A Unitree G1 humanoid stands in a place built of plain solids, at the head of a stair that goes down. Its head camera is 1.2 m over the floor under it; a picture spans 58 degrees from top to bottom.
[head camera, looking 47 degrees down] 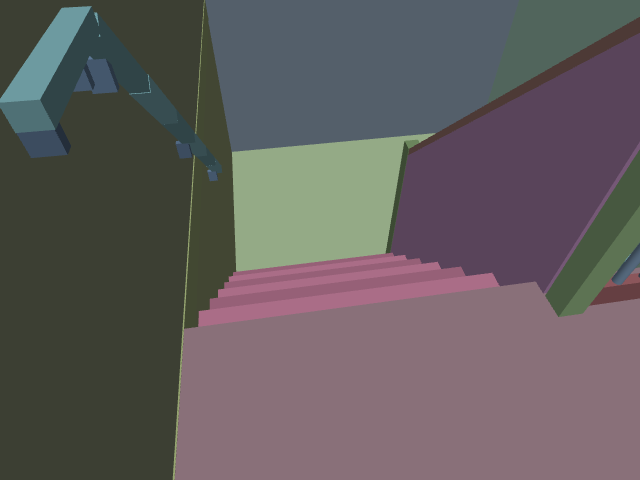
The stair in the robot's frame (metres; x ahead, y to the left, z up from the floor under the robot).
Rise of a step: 0.21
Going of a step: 0.21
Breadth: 1.20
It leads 9 degrees to the left of straight ahead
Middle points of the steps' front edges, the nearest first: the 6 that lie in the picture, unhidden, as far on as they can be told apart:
0.83 -0.16 0.00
1.03 -0.12 -0.21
1.24 -0.09 -0.42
1.44 -0.06 -0.62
1.65 -0.03 -0.83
1.86 0.01 -1.04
